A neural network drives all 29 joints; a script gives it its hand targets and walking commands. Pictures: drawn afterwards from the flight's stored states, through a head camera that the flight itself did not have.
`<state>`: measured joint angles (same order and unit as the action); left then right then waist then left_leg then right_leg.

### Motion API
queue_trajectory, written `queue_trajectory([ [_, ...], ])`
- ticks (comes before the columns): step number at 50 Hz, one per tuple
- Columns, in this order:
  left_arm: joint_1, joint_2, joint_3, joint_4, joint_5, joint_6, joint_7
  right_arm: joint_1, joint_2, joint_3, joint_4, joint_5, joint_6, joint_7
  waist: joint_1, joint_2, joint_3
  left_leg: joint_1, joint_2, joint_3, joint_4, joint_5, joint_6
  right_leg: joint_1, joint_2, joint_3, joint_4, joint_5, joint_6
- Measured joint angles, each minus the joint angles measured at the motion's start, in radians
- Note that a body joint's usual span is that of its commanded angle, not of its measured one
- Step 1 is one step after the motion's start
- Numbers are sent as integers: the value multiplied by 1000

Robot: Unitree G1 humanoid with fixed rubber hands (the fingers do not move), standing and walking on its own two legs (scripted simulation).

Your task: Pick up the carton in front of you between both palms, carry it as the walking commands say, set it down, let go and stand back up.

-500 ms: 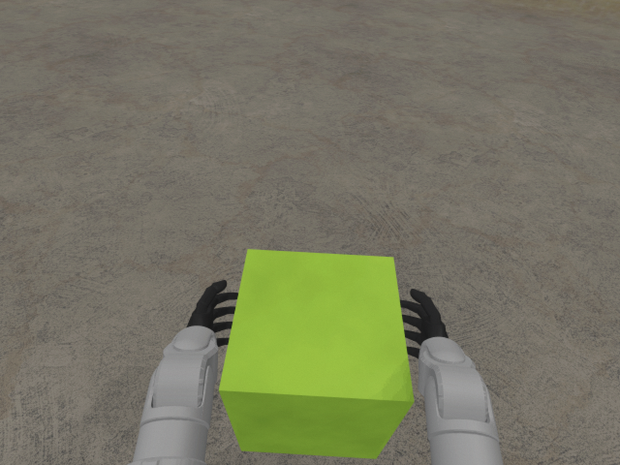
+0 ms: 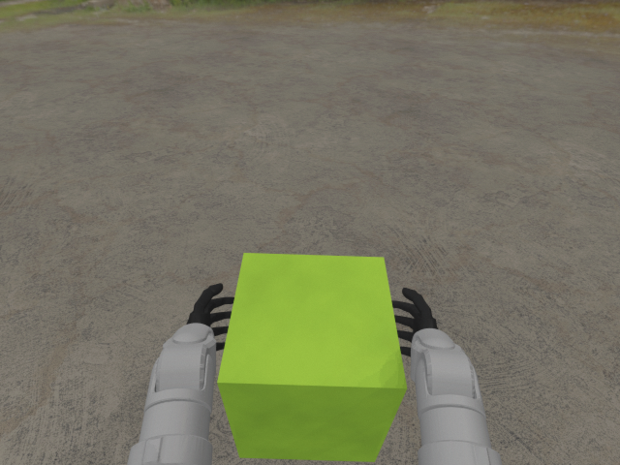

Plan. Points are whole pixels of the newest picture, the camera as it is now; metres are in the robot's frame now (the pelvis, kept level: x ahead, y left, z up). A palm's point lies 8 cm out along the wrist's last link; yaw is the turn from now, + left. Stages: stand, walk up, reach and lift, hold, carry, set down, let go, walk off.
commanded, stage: hold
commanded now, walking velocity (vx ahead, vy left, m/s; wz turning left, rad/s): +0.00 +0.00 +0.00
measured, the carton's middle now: (310, 359) +0.32 +0.00 -0.03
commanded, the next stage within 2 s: set down in 0.14 s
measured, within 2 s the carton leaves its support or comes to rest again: neither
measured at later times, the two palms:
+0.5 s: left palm (215, 325) +0.35 +0.14 +0.01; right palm (412, 332) +0.34 -0.16 +0.01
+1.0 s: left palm (238, 367) +0.40 +0.13 -0.19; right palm (393, 374) +0.38 -0.16 -0.18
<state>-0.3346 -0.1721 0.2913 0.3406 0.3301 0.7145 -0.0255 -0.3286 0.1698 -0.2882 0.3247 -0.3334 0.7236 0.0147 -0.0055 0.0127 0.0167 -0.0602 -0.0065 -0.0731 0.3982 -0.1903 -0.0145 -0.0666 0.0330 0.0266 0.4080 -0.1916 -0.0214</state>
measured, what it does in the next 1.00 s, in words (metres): lowers itself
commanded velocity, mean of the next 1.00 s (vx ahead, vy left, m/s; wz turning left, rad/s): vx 0.00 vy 0.00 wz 0.00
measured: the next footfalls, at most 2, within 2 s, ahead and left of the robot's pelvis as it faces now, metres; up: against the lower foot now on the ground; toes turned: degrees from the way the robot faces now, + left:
none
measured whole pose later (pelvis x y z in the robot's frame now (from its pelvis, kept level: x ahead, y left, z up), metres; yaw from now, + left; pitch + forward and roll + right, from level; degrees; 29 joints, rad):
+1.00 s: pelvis -0.03 +0.02 -0.12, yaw -1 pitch +35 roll +0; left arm -0.73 -0.16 0.45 0.49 0.26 0.26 0.05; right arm -0.75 0.10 -0.51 0.52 -0.26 0.26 0.03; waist -0.04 0.02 -0.10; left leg -1.38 -0.08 -0.07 1.14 -0.38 -0.01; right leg -1.38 0.06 0.08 1.14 -0.37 0.03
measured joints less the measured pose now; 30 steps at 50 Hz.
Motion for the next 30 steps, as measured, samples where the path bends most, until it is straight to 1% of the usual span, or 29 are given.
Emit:
queue_trajectory([
  [6, 4, 1, -3, -6, -1, 1, 0, 1, 0, 3, -2, 7, -1, -4, 0, -2, 0, 5, 3, -15, -7, -3, -7, 7, 8, -4, -8, -3, -8],
  [12, 6, 2, -8, -19, -6, 1, 5, 0, 0, 7, -6, 13, -4, -9, 1, -4, 3, 7, 2, -21, -17, -5, -10, 10, 8, -2, -21, -5, -7],
  [15, -19, -6, 17, 6, 8, -12, 4, -26, 8, -22, 21, -4, -21, -9, -2, -4, 9, -4, -2, -22, -6, -12, -7, 1, 6, -1, -13, -10, -4],
  [17, -51, -17, 52, 38, 27, -32, 0, -57, 18, -62, 53, -26, -43, -5, -5, -3, 15, -22, -6, -22, 13, -20, -4, -15, 4, 1, 2, -17, -2],
  [21, -127, -46, 141, 107, 78, -98, -6, -134, 23, -152, 126, -71, -109, 19, -13, 1, 42, -86, -15, -18, 71, -43, 3, -77, 1, 7, 54, -37, 6],
  [24, -179, -61, 190, 147, 114, -167, -6, -188, 19, -204, 169, -105, -175, 38, -20, 3, 69, -166, -21, -12, 122, -58, 8, -157, -2, 14, 102, -49, 13],
  [27, -211, -64, 210, 175, 130, -253, -1, -221, 10, -227, 198, -123, -259, 48, -25, 4, 88, -279, -28, -4, 171, -64, 12, -272, -4, 24, 151, -54, 22],
  [30, -219, -61, 201, 182, 113, -348, 12, -233, -2, -225, 208, -111, -355, 49, -27, 3, 102, -417, -36, 4, 221, -66, 17, -413, -6, 34, 205, -56, 29],
])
